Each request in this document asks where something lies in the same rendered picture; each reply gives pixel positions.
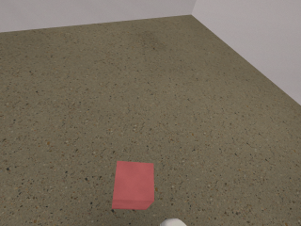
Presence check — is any carton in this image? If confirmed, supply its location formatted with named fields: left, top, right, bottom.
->
left=111, top=161, right=154, bottom=210

